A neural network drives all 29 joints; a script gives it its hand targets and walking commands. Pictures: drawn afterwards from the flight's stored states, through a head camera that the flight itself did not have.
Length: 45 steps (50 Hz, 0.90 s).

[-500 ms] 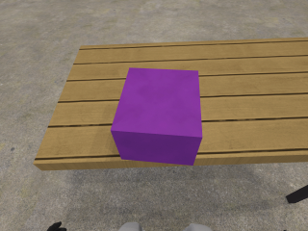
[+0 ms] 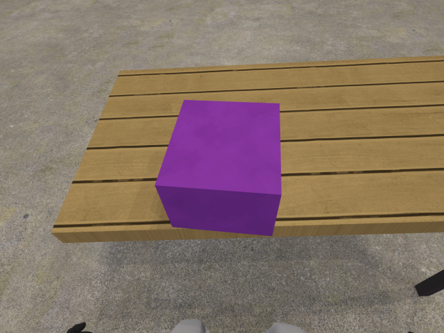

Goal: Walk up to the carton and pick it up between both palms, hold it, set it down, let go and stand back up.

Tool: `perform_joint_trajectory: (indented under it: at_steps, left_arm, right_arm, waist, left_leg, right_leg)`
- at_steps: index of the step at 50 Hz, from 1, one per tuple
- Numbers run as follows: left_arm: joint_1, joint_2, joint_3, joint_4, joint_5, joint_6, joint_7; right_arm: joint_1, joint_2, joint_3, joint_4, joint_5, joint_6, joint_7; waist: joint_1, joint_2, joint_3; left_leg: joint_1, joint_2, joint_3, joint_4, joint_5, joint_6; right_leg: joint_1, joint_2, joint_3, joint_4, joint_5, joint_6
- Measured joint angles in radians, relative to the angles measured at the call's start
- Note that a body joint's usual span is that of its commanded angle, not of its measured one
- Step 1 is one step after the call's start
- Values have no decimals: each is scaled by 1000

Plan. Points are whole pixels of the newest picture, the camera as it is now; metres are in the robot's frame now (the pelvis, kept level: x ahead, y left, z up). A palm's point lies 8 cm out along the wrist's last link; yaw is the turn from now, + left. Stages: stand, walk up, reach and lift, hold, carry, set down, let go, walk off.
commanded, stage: walk up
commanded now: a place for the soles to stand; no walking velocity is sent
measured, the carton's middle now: (226, 165) +0.42 +0.02 +0.05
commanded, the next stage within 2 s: none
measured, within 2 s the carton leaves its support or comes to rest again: neither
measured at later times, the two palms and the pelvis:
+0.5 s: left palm out of the picture +0.10 +0.32 -0.10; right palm out of the picture +0.09 -0.32 -0.10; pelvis +0.01 +0.00 +0.00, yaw +1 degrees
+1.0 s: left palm out of the picture +0.11 +0.29 -0.10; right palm out of the picture +0.09 -0.35 -0.10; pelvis +0.01 -0.03 +0.00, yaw +0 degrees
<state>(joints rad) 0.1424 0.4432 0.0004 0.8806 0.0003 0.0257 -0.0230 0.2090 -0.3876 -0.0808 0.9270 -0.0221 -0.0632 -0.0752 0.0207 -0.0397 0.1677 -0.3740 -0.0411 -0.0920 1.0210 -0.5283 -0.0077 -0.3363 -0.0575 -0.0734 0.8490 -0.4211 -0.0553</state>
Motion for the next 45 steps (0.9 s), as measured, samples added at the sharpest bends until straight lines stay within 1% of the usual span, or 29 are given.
perform_joint_trajectory:
  at_steps: [2, 4, 5, 7, 8, 11, 12, 15, 16, 17, 18, 19, 22, 24, 28, 29, 31, 32, 34, 35, 36, 40, 42, 44, 45]
  left_arm:
    - [0, 0, 0, 0, 0, -1, 0]
    - [0, 0, 0, 0, 0, -1, 0]
    - [0, 0, 0, 0, 0, -1, 0]
    - [0, 0, 0, -1, 0, 0, 0]
    - [-1, 0, 0, -6, 0, 0, 0]
    - [-1, 2, 0, -8, 0, 11, 0]
    - [-1, 3, 0, -8, 0, 12, 0]
    - [-1, 5, 0, -8, 0, 12, 0]
    - [-1, 6, 0, -6, 0, 12, 0]
    - [-1, 5, 0, -2, 0, 12, 0]
    - [-1, 4, 0, 8, 0, 10, 0]
    - [-1, 1, 0, 13, 0, 8, 0]
    - [-1, -2, 0, 16, 0, 0, 0]
    - [-1, -3, 0, 16, 0, -7, 0]
    - [-1, -3, 0, 16, 0, -7, 0]
    - [-1, -3, 0, 15, 0, -7, 0]
    - [-2, -2, 0, 14, 0, -3, 0]
    - [-4, -2, 0, 8, 0, 0, 0]
    - [-5, -2, 0, -5, 0, 12, 0]
    - [-4, -1, 0, -10, 0, 17, 0]
    - [-4, 1, 0, -13, 0, 19, 0]
    - [-4, 12, 0, -14, 0, 20, 0]
    - [-4, 13, 0, -14, 0, 22, 0]
    - [-4, 11, 0, -12, 0, 22, -3]
    - [-4, 8, 0, -12, 0, 20, -4]
  right_arm:
    - [0, 0, 0, 9, 0, 1, 2]
    - [0, 0, 0, 16, 0, 1, 4]
    - [0, -1, 0, 18, 0, -1, 4]
    - [3, -1, 0, 23, 0, -10, 4]
    - [3, 0, 0, 24, 0, -15, 4]
    - [9, 0, 0, 24, 0, -16, 4]
    - [9, 0, 0, 23, 0, -17, 4]
    - [8, 0, 0, 16, 0, -18, 4]
    - [7, 0, 0, 15, 0, -18, 4]
    - [5, 0, 0, 15, 0, -17, 4]
    - [0, 0, 0, 15, 0, -13, 4]
    - [-6, 0, 0, 15, 0, -7, 4]
    - [-14, 0, 0, 15, 0, 5, 4]
    - [-14, 0, 0, 15, 0, 5, 4]
    - [-14, 0, 0, 17, 0, 5, 4]
    - [-14, -1, 0, 18, 0, 5, 4]
    - [-8, -1, 0, 21, 0, -6, 4]
    - [-6, 0, 0, 22, 0, -13, 4]
    - [2, 0, 0, 22, 0, -18, 4]
    - [7, 0, 0, 22, 0, -19, 4]
    - [9, 0, 0, 22, 0, -19, 3]
    - [10, 0, 0, 17, 0, -20, -2]
    - [10, 0, 0, 8, 0, -20, -3]
    - [7, 0, 0, -2, 0, -17, -3]
    - [2, 0, 0, -2, 0, -13, -3]
  waist:
    - [0, 5, -6]
    - [-1, 7, -15]
    - [-1, 7, -19]
    - [-1, 9, -28]
    - [0, 6, -22]
    - [-1, -6, -24]
    - [-1, -11, -24]
    - [0, -27, -18]
    - [0, -29, -15]
    - [0, -29, -13]
    - [0, -27, -12]
    - [0, -25, -10]
    - [0, -19, -8]
    - [0, -14, -3]
    - [0, -1, -11]
    - [-1, 1, -15]
    - [-1, 6, -26]
    - [-1, 3, -19]
    - [-1, -3, -9]
    - [-1, -7, -8]
    - [-1, -12, -6]
    - [-1, -37, 5]
    - [-1, -43, 10]
    - [0, -38, 15]
    - [0, -32, 18]
  left_leg:
    - [0, 0, 0, -5, 5, 0]
    - [4, 0, 2, -58, 19, 0]
    - [16, 0, 4, -123, 51, 0]
    - [47, 0, 8, -269, 163, -3]
    - [47, -1, 9, -266, 173, -10]
    - [47, 1, 7, -257, 157, -11]
    - [47, 3, 6, -257, 155, -11]
    - [47, 4, 6, -253, 152, -11]
    - [47, 5, 4, -247, 148, -11]
    - [47, 7, 3, -240, 143, -11]
    - [47, 11, 2, -232, 139, -11]
    - [47, 12, 2, -221, 139, -11]
    - [35, 10, 2, -132, 11, -11]
    - [34, 10, 2, -89, -9, -11]
    - [34, 10, 3, -82, 0, -11]
    - [40, 10, 7, -121, 28, -11]
    - [67, 10, 13, -253, 154, -12]
    - [67, 9, 15, -251, 152, -14]
    - [67, 9, 14, -240, 126, -14]
    - [67, 10, 14, -241, 121, -14]
    - [67, 12, 14, -242, 119, -14]
    - [67, 13, 14, -237, 116, -14]
    - [67, 18, 13, -227, 110, -14]
    - [67, 30, 12, -210, 98, -14]
    - [61, 35, 11, -189, 103, -14]
  right_leg:
    - [-3, -4, 0, -3, 0, 0]
    - [-12, -7, -1, -3, -2, 0]
    - [-16, -8, -2, -3, -2, 0]
    - [-28, -9, -1, 5, -5, 7]
    - [-27, -10, 0, 12, -5, 8]
    - [-28, 0, 7, 29, -128, 8]
    - [-29, 2, 8, 30, -142, 8]
    - [-31, 3, 8, 30, -106, 8]
    - [-30, 6, 8, 28, -74, 8]
    - [-26, 10, 8, 15, -10, 8]
    - [-23, 15, 8, 13, 18, 8]
    - [-17, 19, 8, 13, 11, 7]
    - [-1, 20, 8, 7, -13, 2]
    - [10, 15, 8, -1, -13, 2]
    - [2, 9, 7, -4, -13, 2]
    - [-4, 9, 7, -4, -12, 2]
    - [-23, 11, 6, 4, -13, 6]
    - [-27, 8, 7, 16, -12, 7]
    - [-33, 11, 9, 33, -111, 7]
    - [-40, 12, 9, 44, -147, 7]
    - [-47, 12, 9, 51, -156, 7]
    - [-60, -1, 9, 52, -122, 7]
    - [-63, 4, 9, 52, -66, 7]
    - [-60, 18, 8, 43, 26, 4]
    - [-55, 27, 7, 43, 24, -4]
